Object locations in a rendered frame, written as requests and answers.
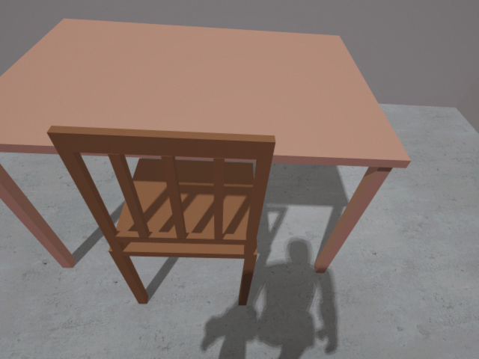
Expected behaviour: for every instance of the table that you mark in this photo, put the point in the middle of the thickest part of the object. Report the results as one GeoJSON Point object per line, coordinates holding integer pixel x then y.
{"type": "Point", "coordinates": [305, 89]}

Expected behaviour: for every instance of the chair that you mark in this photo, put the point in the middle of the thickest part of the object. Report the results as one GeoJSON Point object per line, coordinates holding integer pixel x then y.
{"type": "Point", "coordinates": [174, 208]}

